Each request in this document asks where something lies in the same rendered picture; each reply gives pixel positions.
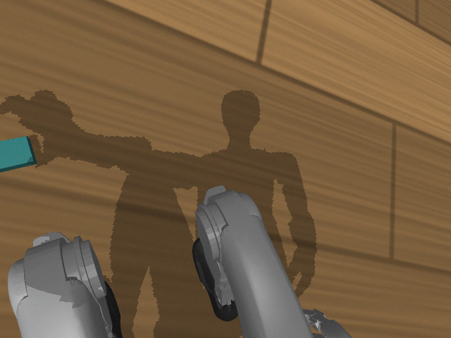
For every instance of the right robot foot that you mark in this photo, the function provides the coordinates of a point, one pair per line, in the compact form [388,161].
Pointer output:
[225,313]

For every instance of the left robot foot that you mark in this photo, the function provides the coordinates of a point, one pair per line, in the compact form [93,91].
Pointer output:
[114,312]

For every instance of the small box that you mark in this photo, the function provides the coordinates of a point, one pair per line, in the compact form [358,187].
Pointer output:
[16,153]

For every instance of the right robot hand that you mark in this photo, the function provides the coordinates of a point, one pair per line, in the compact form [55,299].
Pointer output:
[328,328]

